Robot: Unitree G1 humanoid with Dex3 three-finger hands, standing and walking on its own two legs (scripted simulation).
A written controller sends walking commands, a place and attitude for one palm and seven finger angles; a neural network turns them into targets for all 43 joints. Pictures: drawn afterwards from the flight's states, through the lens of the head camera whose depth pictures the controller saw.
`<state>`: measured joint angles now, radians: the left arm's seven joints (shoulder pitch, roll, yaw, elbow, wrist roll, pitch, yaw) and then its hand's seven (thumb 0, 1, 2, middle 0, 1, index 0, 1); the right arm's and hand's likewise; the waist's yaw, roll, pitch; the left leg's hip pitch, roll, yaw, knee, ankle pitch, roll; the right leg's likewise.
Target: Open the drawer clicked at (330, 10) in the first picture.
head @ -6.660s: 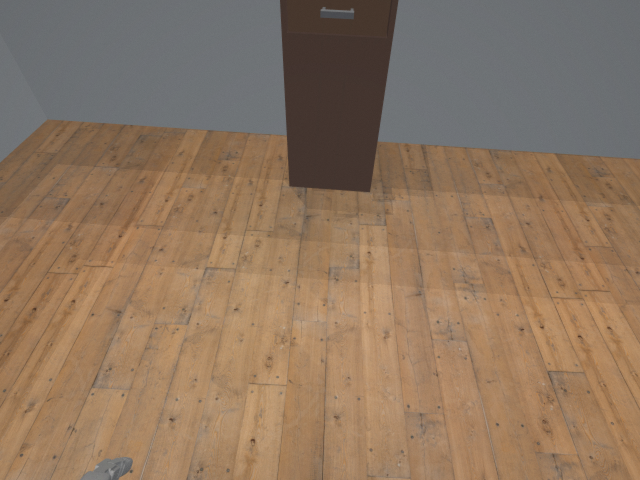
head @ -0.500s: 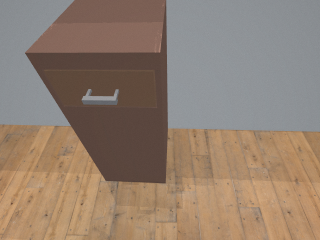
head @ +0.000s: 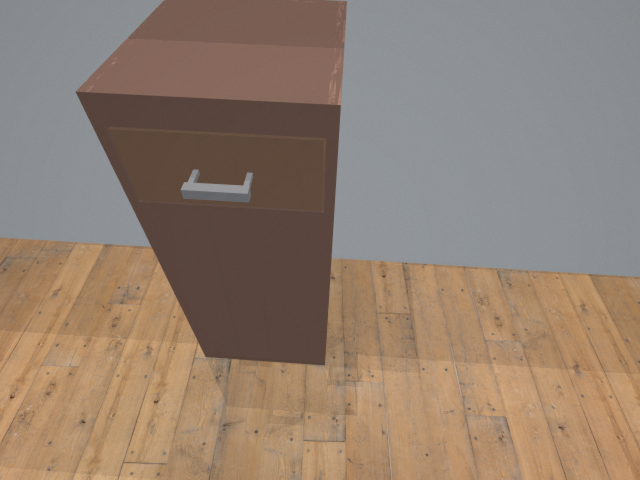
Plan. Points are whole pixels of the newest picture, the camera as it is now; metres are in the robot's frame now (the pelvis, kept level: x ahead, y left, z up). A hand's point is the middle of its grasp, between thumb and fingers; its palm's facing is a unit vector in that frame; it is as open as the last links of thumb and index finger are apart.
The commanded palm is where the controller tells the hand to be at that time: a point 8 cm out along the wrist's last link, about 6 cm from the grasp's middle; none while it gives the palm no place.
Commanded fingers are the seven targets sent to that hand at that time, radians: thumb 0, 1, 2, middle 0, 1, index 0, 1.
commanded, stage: come to a stop and stand still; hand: left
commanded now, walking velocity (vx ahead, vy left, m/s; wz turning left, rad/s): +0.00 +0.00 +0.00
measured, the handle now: (219, 184) +0.56 +0.21 +0.03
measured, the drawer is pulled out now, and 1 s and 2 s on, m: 0.00 0.00 0.00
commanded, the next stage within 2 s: look again from close up in 0.70 s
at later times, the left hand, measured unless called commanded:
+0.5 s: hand out of the picture +0.01 +0.18 -0.18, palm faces +0.05 -0.99 -0.17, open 7.3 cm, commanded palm none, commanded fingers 0.00 0.90 0.90 -0.20 -0.30 -0.20 -0.30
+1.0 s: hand out of the picture +0.02 +0.21 -0.18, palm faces +0.01 -0.98 -0.20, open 7.3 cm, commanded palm none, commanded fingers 0.00 0.90 0.90 -0.20 -0.30 -0.20 -0.30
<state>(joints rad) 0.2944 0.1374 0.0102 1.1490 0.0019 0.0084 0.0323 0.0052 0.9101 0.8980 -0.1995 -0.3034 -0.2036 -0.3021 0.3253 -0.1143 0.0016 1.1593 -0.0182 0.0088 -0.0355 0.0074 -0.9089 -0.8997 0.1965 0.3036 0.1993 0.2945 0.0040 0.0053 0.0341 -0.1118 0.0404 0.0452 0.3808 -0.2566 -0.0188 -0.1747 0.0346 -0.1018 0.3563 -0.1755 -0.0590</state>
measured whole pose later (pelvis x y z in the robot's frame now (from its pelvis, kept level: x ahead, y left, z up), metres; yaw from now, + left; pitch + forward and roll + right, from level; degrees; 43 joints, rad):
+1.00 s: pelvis +0.03 +0.04 -0.01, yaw +0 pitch -1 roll -1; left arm 0.28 0.13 -0.02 1.13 0.01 -0.02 0.04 0.01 0.91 0.90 -0.20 -0.30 -0.20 -0.30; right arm 0.30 -0.16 0.01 1.07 -0.02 -0.03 -0.04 0.01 -0.92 -0.90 0.20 0.30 0.20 0.29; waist -0.01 0.03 0.04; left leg -0.13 -0.01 0.06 0.50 -0.37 0.04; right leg -0.21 -0.02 -0.08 0.51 -0.29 0.00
